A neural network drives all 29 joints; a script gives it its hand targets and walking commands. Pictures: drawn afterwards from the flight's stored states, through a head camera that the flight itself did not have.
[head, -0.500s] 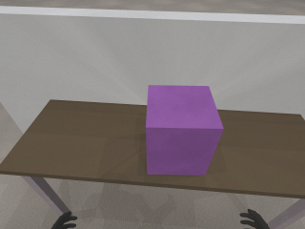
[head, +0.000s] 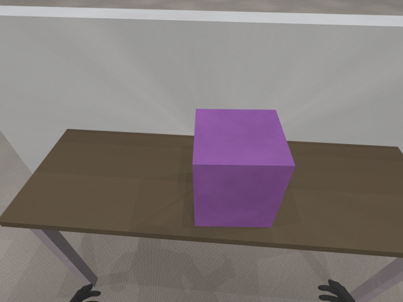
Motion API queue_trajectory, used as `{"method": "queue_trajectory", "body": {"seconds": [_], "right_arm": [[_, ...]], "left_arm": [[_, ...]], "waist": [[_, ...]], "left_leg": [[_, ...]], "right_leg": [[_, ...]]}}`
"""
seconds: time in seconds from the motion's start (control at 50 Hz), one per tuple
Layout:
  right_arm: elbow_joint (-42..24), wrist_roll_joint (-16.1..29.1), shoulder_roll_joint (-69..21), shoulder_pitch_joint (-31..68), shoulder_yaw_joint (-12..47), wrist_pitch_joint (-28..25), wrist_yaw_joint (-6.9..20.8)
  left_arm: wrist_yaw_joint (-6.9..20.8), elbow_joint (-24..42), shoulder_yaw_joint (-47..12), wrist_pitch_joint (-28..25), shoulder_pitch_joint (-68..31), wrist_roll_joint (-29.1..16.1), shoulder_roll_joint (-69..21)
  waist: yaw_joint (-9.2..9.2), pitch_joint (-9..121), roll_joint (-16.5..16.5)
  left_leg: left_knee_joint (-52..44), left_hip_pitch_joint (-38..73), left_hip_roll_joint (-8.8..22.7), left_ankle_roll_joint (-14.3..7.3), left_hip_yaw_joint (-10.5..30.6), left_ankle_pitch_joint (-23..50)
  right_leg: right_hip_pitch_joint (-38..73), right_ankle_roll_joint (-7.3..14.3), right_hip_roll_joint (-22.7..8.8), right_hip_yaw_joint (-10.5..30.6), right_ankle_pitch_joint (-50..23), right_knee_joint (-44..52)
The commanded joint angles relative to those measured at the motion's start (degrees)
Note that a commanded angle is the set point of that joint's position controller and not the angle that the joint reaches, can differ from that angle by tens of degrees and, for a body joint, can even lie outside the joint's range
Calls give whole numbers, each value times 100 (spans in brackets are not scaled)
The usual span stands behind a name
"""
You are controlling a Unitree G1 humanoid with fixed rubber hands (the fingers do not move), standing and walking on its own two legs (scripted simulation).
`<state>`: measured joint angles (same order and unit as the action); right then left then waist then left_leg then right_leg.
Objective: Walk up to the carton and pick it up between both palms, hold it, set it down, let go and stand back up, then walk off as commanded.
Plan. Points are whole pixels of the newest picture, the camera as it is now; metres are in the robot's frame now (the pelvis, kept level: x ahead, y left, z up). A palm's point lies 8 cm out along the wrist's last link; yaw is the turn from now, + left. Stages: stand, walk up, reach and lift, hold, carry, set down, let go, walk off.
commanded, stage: stand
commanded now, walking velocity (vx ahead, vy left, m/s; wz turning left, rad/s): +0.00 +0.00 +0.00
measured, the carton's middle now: (234, 169) +0.47 -0.03 -0.01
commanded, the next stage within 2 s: walk off in 0.02 s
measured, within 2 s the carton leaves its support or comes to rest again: neither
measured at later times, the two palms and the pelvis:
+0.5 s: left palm out of the picture +0.03 +0.29 -0.12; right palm out of the picture +0.07 -0.29 -0.12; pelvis -0.05 -0.02 -0.01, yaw +0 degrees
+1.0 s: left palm out of the picture -0.09 +0.24 -0.09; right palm out of the picture -0.04 -0.36 -0.16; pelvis -0.17 -0.07 -0.02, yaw +0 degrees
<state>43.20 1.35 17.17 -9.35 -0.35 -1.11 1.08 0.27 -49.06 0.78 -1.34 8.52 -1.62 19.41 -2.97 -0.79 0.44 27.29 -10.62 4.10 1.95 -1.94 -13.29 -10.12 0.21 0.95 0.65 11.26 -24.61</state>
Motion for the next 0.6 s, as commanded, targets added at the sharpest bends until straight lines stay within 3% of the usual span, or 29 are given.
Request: {"method": "queue_trajectory", "body": {"seconds": [0.0, 0.02, 0.06, 0.08, 0.1, 0.14, 0.16, 0.18, 0.2, 0.22, 0.24, 0.28, 0.3, 0.34, 0.36, 0.38, 0.4, 0.42, 0.44, 0.46, 0.48, 0.5, 0.52, 0.54, 0.56, 0.58], "right_arm": [[149, -253, 1384, 194, -364, -198, -134], [202, -223, 1578, 42, -391, -199, -152], [115, -234, 1393, 272, -399, -184, -123], [109, -246, 1326, 201, -367, -182, -120], [162, -300, 1443, 350, -390, -155, -116], [207, -232, 1389, 173, -375, -151, -106], [186, -227, 1367, 80, -334, -169, -122], [230, -268, 1397, 121, -334, -161, -140], [10, -252, 1696, -24, -533, 15, -134], [0, -213, 1633, -161, -529, 47, -159], [-83, -213, 1664, -241, -530, 78, -184], [-208, -234, 1646, -130, -558, 166, -177], [-236, -198, 1670, -139, -567, 204, -199], [-277, -212, 1717, -130, -581, 290, -182], [-293, -190, 1836, -157, -625, 286, -180], [-343, -198, 1971, 108, -656, 298, -191], [-426, -226, 1981, 165, -676, 311, -195], [-524, -244, 2009, 252, -688, 315, -227], [-596, -261, 2052, 373, -710, 313, -271], [-612, -262, 2042, 438, -709, 311, -299], [-634, -275, 1972, 571, -729, 325, -330], [-623, -297, 1950, 553, -678, 370, -315], [-639, -293, 1869, 486, -658, 382, -310], [-584, -279, 1777, 489, -623, 427, -313], [-459, -252, 1683, 314, -597, 467, -301], [-462, -173, 1335, 127, -514, 496, -283]], "left_arm": [[61, -218, 265, -165, -316, 294, 1244], [79, -157, 206, -152, -189, 236, 1148], [67, -130, 263, -166, -325, 333, 1281], [65, -169, 300, -180, -262, 264, 1269], [70, -301, 246, -169, -116, 278, 1242], [76, -221, 227, -171, -372, 274, 1172], [64, -131, 258, -159, -292, 249, 1212], [42, -213, 276, -159, -216, 305, 1235], [-45, 237, 527, -36, 224, 259, 1537], [-44, 304, 573, 25, 300, 224, 1527], [-35, 464, 590, 45, 325, 230, 1490], [-54, 567, 550, 136, 266, 255, 1415], [-27, 581, 560, 174, 236, 246, 1430], [-52, 558, 543, 231, 275, 256, 1273], [-51, 560, 548, 282, 259, 248, 1256], [-52, 550, 591, 330, 356, 273, 1247], [-34, 522, 600, 385, 507, 284, 1218], [-33, 532, 657, 431, 574, 275, 1252], [-38, 604, 659, 439, 584, 273, 1189], [2, 553, 656, 447, 728, 245, 1190], [20, 516, 593, 449, 811, 184, 1158], [46, 471, 624, 442, 892, 208, 1202], [64, 418, 629, 421, 1075, 244, 1111], [48, 355, 669, 370, 1255, 291, 1173], [47, 297, 654, 327, 1030, 320, 1355], [-8, 394, 782, 289, 814, 359, 1814]], "waist": [[275, 320, 557], [275, 282, 644], [337, 241, 463], [304, 360, 338], [214, 304, 780], [360, 318, 559], [293, 305, 657], [290, 282, 448], [333, -291, 338], [406, -76, 323], [382, 37, 378], [405, -23, 416], [389, 88, 244], [401, -51, 645], [410, 11, 1033], [356, 68, 1402], [370, -12, 1423], [351, -19, 1467], [303, -181, 1356], [233, -162, 1232], [143, -11, 1492], [137, 87, 1470], [82, 89, 1319], [25, 199, 1012], [117, 8, 277], [230, -95, -962]], "left_leg": [[-867, 93, 388, -359, 613, 507], [-815, 150, 405, -396, 600, 470], [-781, 244, 380, -301, 571, 464], [-770, 213, 410, -381, 664, 299], [-751, 196, 326, -353, 544, 274], [-786, 82, 355, -330, 624, 439], [-779, 81, 334, -342, 587, 480], [-784, 185, 378, -360, 637, 510], [143, -369, 139, -411, 465, 2161], [352, -344, 113, -462, 388, 2323], [362, -237, 119, -502, 326, 2402], [372, -257, 105, -634, 317, 2007], [266, -270, 113, -678, 445, 1567], [-73, -553, 334, -874, 634, 1454], [-376, -761, 637, -1111, 998, 1360], [-622, -1072, 1070, -1499, 1385, 1219], [-830, -1297, 1378, -1818, 1570, 1314], [-875, -1436, 1577, -2015, 1690, 1427], [-724, -1362, 1692, -2069, 1696, 1949], [-641, -1271, 1651, -1914, 1501, 1986], [-503, -1165, 1485, -1721, 1220, 1985], [-242, -951, 1314, -1539, 1231, 1865], [-22, -828, 1166, -1335, 1138, 1805], [665, -868, 788, -999, 854, 1250], [1292, -1151, 264, -761, 708, 504], [2547, -1702, -647, -418, 197, -1309]], "right_leg": [[235, 149, -778, 507, -600, 441], [113, 185, -843, 628, -540, 526], [-154, 141, -701, 493, -439, 488], [3, 177, -740, 529, -234, 511], [27, 178, -812, 607, -351, 565], [113, 194, -778, 500, -557, 483], [158, 189, -801, 561, -660, 464], [26, 154, -771, 476, -541, 469], [-493, 205, -796, 766, -2270, -132], [-437, 331, -791, 756, -2491, -453], [-483, 309, -757, 743, -2521, -560], [-601, 362, -743, 833, -2040, -567], [-618, 370, -698, 851, -1574, -489], [-614, 231, -382, 540, -971, -974], [-514, 191, -96, 303, -464, -1679], [-346, 157, 182, 86, 764, -2451], [-511, 119, 302, -36, 1588, -3252], [-575, 117, 310, 116, 1856, -3859], [-755, 132, 190, 316, 1895, -3895], [-794, 163, 44, 473, 1765, -3624], [-597, 224, -84, 541, 1753, -3374], [-581, 254, -218, 478, 1602, -2552], [-412, 255, -240, 351, 1260, -1713], [-113, 324, -372, 598, 740, -627], [-156, 460, -603, 1180, 26, -39], [-205, 831, -1668, 2531, -1363, 240]]}}
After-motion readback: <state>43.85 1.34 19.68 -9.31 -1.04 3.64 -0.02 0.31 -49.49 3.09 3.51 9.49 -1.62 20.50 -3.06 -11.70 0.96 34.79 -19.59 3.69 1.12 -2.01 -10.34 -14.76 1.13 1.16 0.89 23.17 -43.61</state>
